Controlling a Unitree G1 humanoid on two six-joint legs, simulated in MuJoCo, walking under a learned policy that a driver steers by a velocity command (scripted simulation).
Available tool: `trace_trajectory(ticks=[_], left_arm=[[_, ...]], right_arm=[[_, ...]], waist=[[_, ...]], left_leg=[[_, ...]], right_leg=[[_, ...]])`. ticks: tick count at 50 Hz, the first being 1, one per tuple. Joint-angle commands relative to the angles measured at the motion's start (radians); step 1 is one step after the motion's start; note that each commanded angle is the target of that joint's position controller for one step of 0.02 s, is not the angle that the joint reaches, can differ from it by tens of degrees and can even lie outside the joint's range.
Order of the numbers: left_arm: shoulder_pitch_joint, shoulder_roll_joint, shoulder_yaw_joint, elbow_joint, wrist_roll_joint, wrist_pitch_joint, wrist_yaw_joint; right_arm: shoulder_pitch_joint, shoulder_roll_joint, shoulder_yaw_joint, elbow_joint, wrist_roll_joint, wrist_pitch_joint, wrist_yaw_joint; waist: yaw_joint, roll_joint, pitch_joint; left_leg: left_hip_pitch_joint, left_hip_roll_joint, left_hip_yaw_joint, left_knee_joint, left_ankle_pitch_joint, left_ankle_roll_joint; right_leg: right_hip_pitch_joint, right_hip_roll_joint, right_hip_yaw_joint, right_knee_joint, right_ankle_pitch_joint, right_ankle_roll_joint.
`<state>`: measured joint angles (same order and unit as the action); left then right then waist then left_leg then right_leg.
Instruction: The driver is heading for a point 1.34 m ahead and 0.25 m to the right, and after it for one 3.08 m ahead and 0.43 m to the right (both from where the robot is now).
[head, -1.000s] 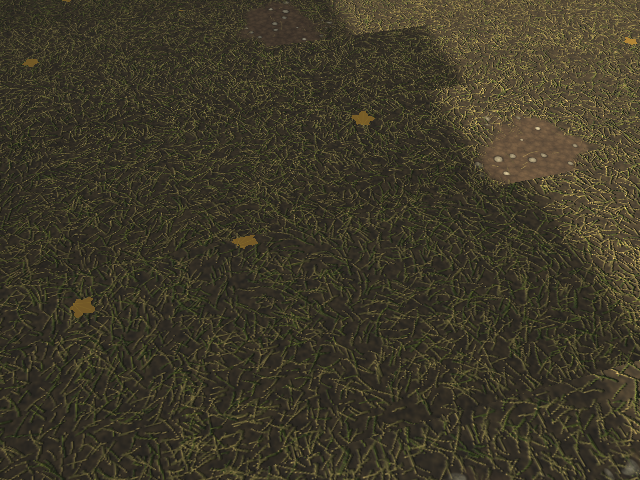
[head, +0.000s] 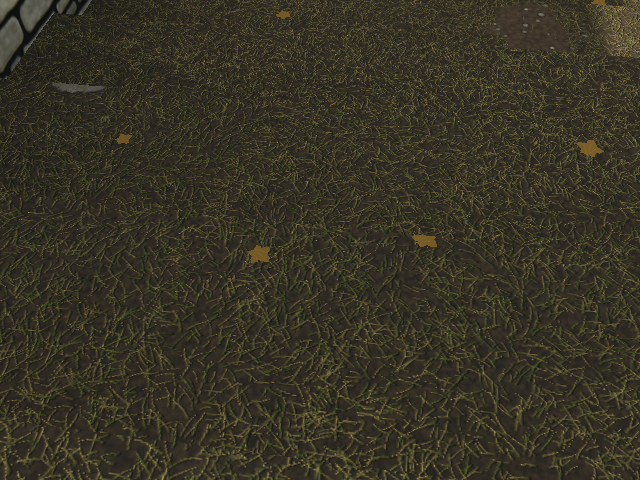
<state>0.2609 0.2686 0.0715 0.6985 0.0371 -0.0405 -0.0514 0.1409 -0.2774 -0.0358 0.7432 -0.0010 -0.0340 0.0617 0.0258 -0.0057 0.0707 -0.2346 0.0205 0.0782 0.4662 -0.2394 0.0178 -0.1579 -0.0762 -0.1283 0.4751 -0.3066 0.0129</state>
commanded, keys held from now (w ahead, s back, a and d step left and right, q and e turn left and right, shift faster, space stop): e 0.58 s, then q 0.42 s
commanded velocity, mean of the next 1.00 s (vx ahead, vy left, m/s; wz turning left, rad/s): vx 0.00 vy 0.00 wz -0.24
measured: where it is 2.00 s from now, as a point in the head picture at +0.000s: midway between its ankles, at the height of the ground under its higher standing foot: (378, 467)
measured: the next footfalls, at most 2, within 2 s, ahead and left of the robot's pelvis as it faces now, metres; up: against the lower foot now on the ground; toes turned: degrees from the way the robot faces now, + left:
right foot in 0.28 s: +0.05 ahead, -0.15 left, +0.00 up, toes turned -12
left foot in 0.76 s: +0.18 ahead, +0.05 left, +0.00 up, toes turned -16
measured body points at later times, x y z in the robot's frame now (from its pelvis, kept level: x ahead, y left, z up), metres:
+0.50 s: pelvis +0.02 -0.07 +0.01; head +0.06 -0.09 +0.46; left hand +0.20 +0.17 -0.08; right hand +0.09 -0.39 -0.08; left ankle +0.06 +0.08 -0.67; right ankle +0.01 -0.14 -0.74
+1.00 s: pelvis +0.09 -0.05 +0.00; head +0.12 -0.06 +0.44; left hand +0.30 +0.20 -0.08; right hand +0.17 -0.35 -0.11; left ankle +0.14 +0.06 -0.74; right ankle +0.01 -0.14 -0.74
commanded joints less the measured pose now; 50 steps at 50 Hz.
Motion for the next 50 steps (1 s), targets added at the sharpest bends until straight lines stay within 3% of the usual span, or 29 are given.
trace_trajectory(ticks=[1,2,3,5,6,8,9,11,13,14,15,16,17,18,19,20,22,24,27,31,34,36,38,39,40,42,43,47,50], left_arm=[[-0.041,0.142,0.037,-0.09,0.007,-0.03,0.036],[-0.05,0.126,0.031,-0.092,0.016,-0.036,0.047],[-0.015,0.116,0.026,-0.074,0.019,-0.04,0.051],[0.001,0.121,0.03,-0.058,0.022,-0.038,0.053],[0.0,0.098,0.023,-0.048,0.028,-0.033,0.044],[-0.028,0.061,0.005,-0.038,0.022,-0.018,0.002],[-0.034,0.064,0.002,-0.039,0.013,-0.01,-0.022],[-0.021,0.093,0.008,-0.038,-0.006,-0.004,-0.057],[-0.002,0.117,0.021,-0.041,-0.018,-0.023,-0.061],[0.003,0.14,0.036,-0.05,-0.02,-0.036,-0.054],[0.04,0.189,0.054,-0.059,-0.011,-0.045,-0.04],[0.092,0.347,0.091,-0.091,-0.03,-0.057,-0.012],[0.135,0.309,0.086,-0.068,0.015,-0.079,0.005],[0.129,0.26,0.078,-0.044,0.023,-0.098,0.018],[0.106,0.206,0.061,-0.046,0.012,-0.092,0.024],[0.076,0.165,0.039,-0.053,-0.007,-0.081,0.026],[-0.005,0.159,0.027,-0.088,-0.011,-0.066,0.025],[-0.022,0.178,0.029,-0.111,0.0,-0.064,0.018],[0.023,0.195,0.037,-0.111,0.01,-0.069,-0.002],[0.062,0.199,0.043,-0.115,-0.006,-0.067,-0.021],[0.031,0.135,0.005,-0.111,-0.029,-0.055,-0.027],[-0.044,0.125,-0.017,-0.114,-0.042,-0.034,-0.055],[-0.041,0.112,-0.033,-0.102,-0.048,-0.022,-0.075],[0.041,0.118,-0.029,-0.096,-0.06,-0.023,-0.069],[0.11,0.163,-0.017,-0.079,-0.054,-0.02,-0.051],[0.034,0.268,0.024,-0.11,-0.021,-0.02,0.004],[0.044,0.281,0.031,-0.11,-0.014,-0.023,0.027],[0.018,0.202,0.015,-0.13,-0.028,-0.03,0.063],[-0.017,0.219,0.019,-0.142,-0.018,-0.027,0.073]], right_arm=[[0.13,-0.251,-0.097,-0.053,-0.009,-0.025,-0.05],[0.198,-0.227,-0.098,-0.048,-0.024,-0.039,-0.074],[0.197,-0.192,-0.092,-0.047,-0.038,-0.056,-0.096],[0.058,-0.137,-0.077,-0.072,-0.022,-0.078,-0.101],[0.001,-0.146,-0.079,-0.087,-0.014,-0.081,-0.108],[-0.006,-0.178,-0.093,-0.105,-0.027,-0.07,-0.12],[0.005,-0.191,-0.099,-0.112,-0.041,-0.061,-0.121],[-0.008,-0.21,-0.105,-0.127,-0.049,-0.04,-0.11],[-0.042,-0.198,-0.094,-0.123,-0.05,-0.022,-0.095],[-0.015,-0.171,-0.081,-0.103,-0.055,-0.02,-0.088],[0.042,-0.12,-0.066,-0.089,-0.055,-0.02,-0.086],[0.066,-0.054,-0.042,-0.17,-0.051,-0.033,-0.089],[0.006,-0.118,-0.054,-0.147,-0.057,-0.053,-0.082],[-0.033,-0.13,-0.057,-0.14,-0.05,-0.055,-0.087],[-0.007,-0.183,-0.078,-0.122,-0.052,-0.058,-0.098],[0.01,-0.192,-0.083,-0.116,-0.065,-0.058,-0.105],[0.041,-0.161,-0.071,-0.112,-0.065,-0.046,-0.099],[0.08,-0.142,-0.065,-0.092,-0.052,-0.027,-0.077],[0.072,-0.143,-0.058,-0.08,-0.043,-0.001,-0.059],[0.059,-0.137,-0.035,-0.06,-0.048,0.003,-0.063],[0.05,-0.105,-0.015,-0.03,-0.046,-0.01,-0.03],[0.055,-0.091,-0.004,-0.009,-0.026,-0.023,0.006],[0.038,-0.112,-0.004,-0.024,-0.01,-0.035,0.016],[-0.012,-0.166,-0.008,-0.051,-0.002,-0.048,0.012],[-0.066,-0.198,-0.013,-0.064,-0.012,-0.054,0.011],[-0.059,-0.242,-0.037,-0.069,-0.026,-0.058,-0.011],[-0.056,-0.237,-0.039,-0.073,-0.025,-0.062,-0.02],[0.014,-0.162,-0.016,-0.053,-0.03,-0.071,-0.033],[0.005,-0.164,-0.017,-0.053,-0.031,-0.076,-0.023]], waist=[[-0.088,0.126,-0.095],[-0.13,0.186,-0.087],[-0.118,0.192,-0.077],[-0.033,0.126,-0.019],[-0.013,0.098,-0.01],[-0.044,0.099,-0.021],[-0.057,0.097,-0.027],[-0.051,0.093,-0.035],[-0.027,0.079,-0.048],[-0.022,0.065,-0.067],[-0.013,-0.031,-0.111],[-0.029,-0.262,-0.203],[0.03,-0.118,-0.119],[0.033,-0.117,-0.066],[0.013,-0.107,-0.079],[-0.015,-0.109,-0.091],[-0.077,-0.081,-0.068],[-0.084,-0.072,-0.078],[-0.051,-0.076,-0.077],[0.005,-0.065,-0.081],[0.011,-0.036,-0.078],[-0.035,0.0,-0.084],[-0.048,0.002,-0.123],[0.011,0.056,-0.163],[0.058,0.047,-0.175],[0.043,0.024,-0.147],[0.043,0.02,-0.14],[0.007,-0.045,-0.091],[0.001,-0.031,-0.094]], left_leg=[[0.272,0.312,-0.295,-0.139,0.368,0.291],[0.295,0.39,-0.356,-0.197,0.358,0.346],[0.249,0.428,-0.351,-0.243,0.309,0.354],[0.109,0.355,-0.207,-0.308,0.15,0.261],[0.09,0.301,-0.132,-0.311,0.118,0.215],[0.116,0.267,-0.07,-0.306,0.125,0.18],[0.139,0.279,-0.067,-0.307,0.118,0.179],[0.154,0.304,-0.064,-0.284,0.063,0.177],[0.088,0.308,-0.038,-0.217,-0.067,0.15],[0.036,0.29,-0.012,-0.163,-0.115,0.116],[-0.008,0.216,0.069,-0.012,-0.163,0.04],[-0.171,0.028,0.148,0.263,-0.335,-0.064],[-0.326,-0.002,-0.057,0.352,-0.422,-0.059],[-0.388,0.034,-0.116,0.443,-0.367,-0.043],[-0.389,0.037,-0.119,0.524,-0.336,-0.036],[-0.361,0.041,-0.137,0.567,-0.314,-0.027],[-0.269,0.046,-0.139,0.553,-0.211,-0.018],[-0.226,0.025,-0.119,0.488,-0.094,-0.031],[-0.229,0.022,-0.122,0.37,-0.068,-0.073],[-0.282,0.049,-0.12,0.273,-0.083,-0.099],[-0.216,0.086,-0.099,0.159,-0.006,-0.103],[-0.037,0.077,-0.055,0.031,0.192,-0.09],[0.074,0.076,-0.076,0.023,0.347,-0.046],[0.047,0.124,-0.137,0.006,0.478,0.026],[-0.03,0.118,-0.151,0.009,0.379,0.066],[-0.153,0.073,-0.155,0.018,0.305,0.076],[-0.161,0.063,-0.162,0.041,0.303,0.09],[-0.156,0.03,-0.143,0.102,0.198,0.089],[-0.067,0.005,-0.138,0.023,0.295,0.116]], right_leg=[[-0.296,0.034,0.029,0.182,-0.114,-0.022],[-0.368,0.031,0.072,0.37,-0.33,-0.021],[-0.371,-0.001,0.14,0.546,-0.415,-0.028],[-0.285,-0.029,0.16,0.533,-0.329,-0.033],[-0.244,-0.02,0.115,0.424,-0.226,-0.029],[-0.202,-0.007,0.074,0.306,-0.084,-0.025],[-0.194,-0.008,0.075,0.255,-0.061,-0.029],[-0.157,0.0,0.083,0.136,0.022,-0.045],[-0.033,0.054,0.062,-0.005,0.193,-0.088],[0.052,0.077,0.06,-0.036,0.258,-0.121],[0.15,0.005,0.155,-0.084,0.465,-0.188],[0.279,-0.253,0.575,-0.183,0.691,-0.435],[0.275,-0.267,0.656,-0.235,0.394,-0.43],[0.244,-0.216,0.558,-0.241,0.297,-0.361],[0.229,-0.2,0.519,-0.249,0.308,-0.343],[0.192,-0.197,0.496,-0.259,0.35,-0.333],[0.065,-0.157,0.436,-0.296,0.39,-0.309],[0.05,-0.124,0.397,-0.297,0.447,-0.309],[0.095,-0.12,0.418,-0.266,0.455,-0.316],[0.177,-0.157,0.471,-0.205,0.416,-0.328],[0.121,-0.128,0.436,-0.132,0.389,-0.263],[-0.02,-0.072,0.39,-0.077,0.363,-0.205],[-0.085,0.005,0.365,-0.043,0.334,-0.13],[-0.022,0.068,0.321,-0.044,0.243,-0.076],[0.059,0.089,0.277,-0.058,0.226,-0.06],[0.126,0.064,0.267,0.002,0.263,-0.125],[0.124,0.033,0.293,-0.003,0.279,-0.168],[0.097,-0.127,0.402,-0.079,0.346,-0.286],[0.076,-0.101,0.323,-0.053,0.304,-0.22]])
